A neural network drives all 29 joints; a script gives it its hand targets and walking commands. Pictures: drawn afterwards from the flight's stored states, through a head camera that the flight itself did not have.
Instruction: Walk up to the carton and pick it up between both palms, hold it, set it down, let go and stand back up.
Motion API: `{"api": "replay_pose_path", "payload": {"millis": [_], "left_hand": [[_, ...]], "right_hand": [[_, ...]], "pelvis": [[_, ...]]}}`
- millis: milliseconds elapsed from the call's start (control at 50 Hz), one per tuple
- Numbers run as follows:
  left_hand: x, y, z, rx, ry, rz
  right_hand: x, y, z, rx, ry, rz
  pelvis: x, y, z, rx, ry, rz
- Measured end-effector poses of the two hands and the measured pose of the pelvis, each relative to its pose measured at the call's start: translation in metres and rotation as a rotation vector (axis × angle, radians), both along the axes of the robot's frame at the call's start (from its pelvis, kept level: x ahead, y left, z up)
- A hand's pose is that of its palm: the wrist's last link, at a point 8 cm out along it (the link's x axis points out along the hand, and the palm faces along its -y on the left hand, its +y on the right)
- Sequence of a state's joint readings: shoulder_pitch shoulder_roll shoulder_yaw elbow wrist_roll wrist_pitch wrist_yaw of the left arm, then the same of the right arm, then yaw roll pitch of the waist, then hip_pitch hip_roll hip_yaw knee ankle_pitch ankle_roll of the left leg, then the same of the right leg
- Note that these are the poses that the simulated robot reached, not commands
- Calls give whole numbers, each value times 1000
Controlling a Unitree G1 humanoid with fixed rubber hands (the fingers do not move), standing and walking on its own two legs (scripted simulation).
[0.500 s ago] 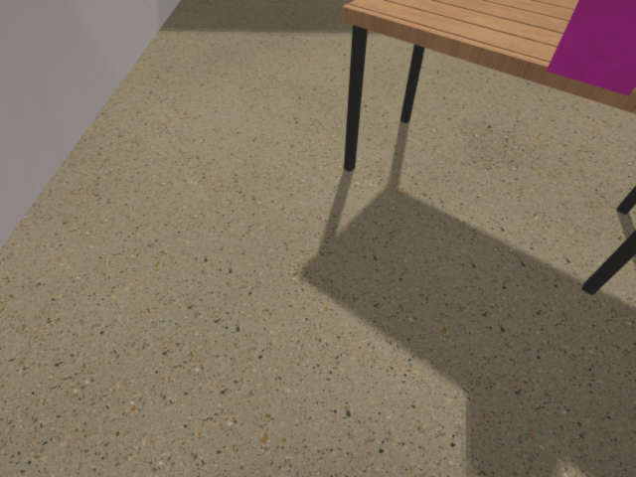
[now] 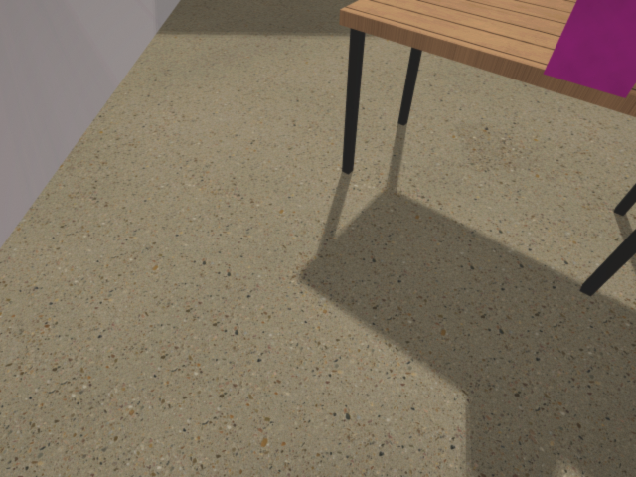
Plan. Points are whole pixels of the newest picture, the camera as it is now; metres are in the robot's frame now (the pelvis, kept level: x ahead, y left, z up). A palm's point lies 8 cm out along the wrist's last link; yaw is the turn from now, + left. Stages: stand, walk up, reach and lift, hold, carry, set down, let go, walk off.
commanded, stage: stand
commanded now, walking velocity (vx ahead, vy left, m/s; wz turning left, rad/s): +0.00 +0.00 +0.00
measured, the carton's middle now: (615, 29) +1.11 -0.74 +0.06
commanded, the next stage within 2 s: walk up in 0.26 s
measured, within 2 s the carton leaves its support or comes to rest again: neither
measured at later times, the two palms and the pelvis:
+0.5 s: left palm out of the picture -0.04 +0.20 -0.15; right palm out of the picture -0.04 -0.20 -0.15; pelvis +0.00 +0.00 +0.00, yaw -1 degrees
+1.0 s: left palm (266, 432) +0.20 +0.10 -0.13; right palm out of the picture +0.07 -0.42 -0.18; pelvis +0.11 -0.15 -0.03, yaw -22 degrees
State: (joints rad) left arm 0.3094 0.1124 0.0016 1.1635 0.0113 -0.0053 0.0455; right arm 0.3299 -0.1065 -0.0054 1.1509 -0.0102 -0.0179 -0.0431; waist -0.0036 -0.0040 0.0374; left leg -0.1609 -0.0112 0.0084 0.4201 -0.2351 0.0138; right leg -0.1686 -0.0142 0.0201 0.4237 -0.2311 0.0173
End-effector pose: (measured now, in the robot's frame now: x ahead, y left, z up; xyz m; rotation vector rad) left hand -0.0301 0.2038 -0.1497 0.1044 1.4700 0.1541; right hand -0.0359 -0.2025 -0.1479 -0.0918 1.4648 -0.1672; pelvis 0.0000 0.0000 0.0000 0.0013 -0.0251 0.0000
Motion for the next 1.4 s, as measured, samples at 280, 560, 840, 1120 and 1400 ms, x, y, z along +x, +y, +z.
{"api": "replay_pose_path", "payload": {"millis": [280,560,840,1120,1400], "left_hand": [[-6,1,-1,-4,6,9],[-6,17,7,22,44,-81],[203,-31,26,147,-228,-415],[231,-135,34,113,-77,-429],[443,-177,2,66,-115,-595]], "right_hand": [[2,-2,1,-8,-10,6],[6,-26,4,-80,-90,-39],[26,-153,-17,-160,-186,-161],[185,-245,14,-106,-388,-168],[354,-275,7,-177,-436,-267]], "pelvis": [[-1,2,0,2,-6,1],[-2,-2,-1,7,1,-97],[62,-93,-22,36,-33,-312],[165,-184,-6,10,-40,-453],[342,-218,-30,-1,4,-552]]}}
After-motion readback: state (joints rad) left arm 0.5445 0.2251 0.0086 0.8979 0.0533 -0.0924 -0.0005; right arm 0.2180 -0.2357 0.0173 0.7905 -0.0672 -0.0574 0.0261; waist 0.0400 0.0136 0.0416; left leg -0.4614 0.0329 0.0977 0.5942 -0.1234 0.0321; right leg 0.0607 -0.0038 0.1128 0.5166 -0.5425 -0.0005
